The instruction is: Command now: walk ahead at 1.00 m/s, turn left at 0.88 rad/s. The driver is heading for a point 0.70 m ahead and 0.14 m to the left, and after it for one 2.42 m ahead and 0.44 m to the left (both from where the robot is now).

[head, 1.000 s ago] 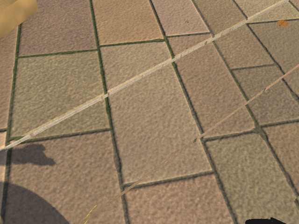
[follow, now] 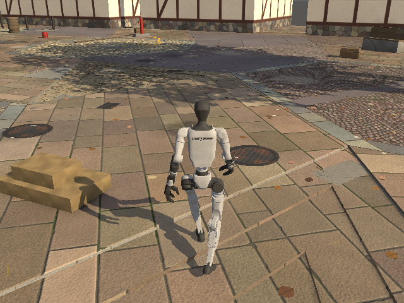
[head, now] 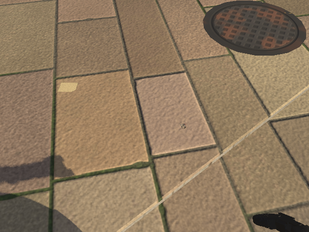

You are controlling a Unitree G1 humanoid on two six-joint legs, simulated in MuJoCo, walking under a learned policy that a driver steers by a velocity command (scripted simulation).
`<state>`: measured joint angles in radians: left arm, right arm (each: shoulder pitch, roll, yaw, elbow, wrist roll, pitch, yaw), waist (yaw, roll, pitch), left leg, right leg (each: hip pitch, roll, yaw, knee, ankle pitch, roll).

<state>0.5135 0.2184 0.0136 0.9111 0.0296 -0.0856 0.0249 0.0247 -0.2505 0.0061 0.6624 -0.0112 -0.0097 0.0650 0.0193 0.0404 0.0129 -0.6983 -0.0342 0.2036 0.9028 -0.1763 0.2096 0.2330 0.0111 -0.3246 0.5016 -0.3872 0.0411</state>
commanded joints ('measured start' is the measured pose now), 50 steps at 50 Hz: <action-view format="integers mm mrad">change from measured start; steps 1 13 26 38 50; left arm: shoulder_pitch -293 -542 -135 -259 -359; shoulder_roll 161 61 143 345 86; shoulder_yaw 42 -37 47 95 38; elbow -173 -447 -210 -128 -235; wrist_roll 2 13 34 -13 -18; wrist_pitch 0 27 9 -2 81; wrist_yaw -22 -42 21 -45 -100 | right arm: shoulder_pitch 508 323 45 497 359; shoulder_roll -261 -204 -123 -174 -90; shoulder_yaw -114 -109 -67 -74 -52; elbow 129 65 -99 -42 67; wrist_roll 18 11 -30 -26 -8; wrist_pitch -6 -74 -11 2 -129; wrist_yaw -45 -65 -20 -28 -58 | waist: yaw -271 -43 48 -361 -17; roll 107 -88 -121 -93 6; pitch -74 63 -100 -165 100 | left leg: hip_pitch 800 263 -138 844 604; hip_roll -9 -47 94 -21 231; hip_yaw -279 -518 -300 -121 -124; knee -231 -695 491 -245 -768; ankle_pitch -20 337 -207 -169 319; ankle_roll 104 72 -114 -93 -171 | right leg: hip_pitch -696 -709 -150 -569 -1062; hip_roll -25 -80 -353 -214 -114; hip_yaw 117 295 630 212 340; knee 1006 290 -234 159 707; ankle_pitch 215 348 -41 865 349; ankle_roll -56 18 -95 -152 -94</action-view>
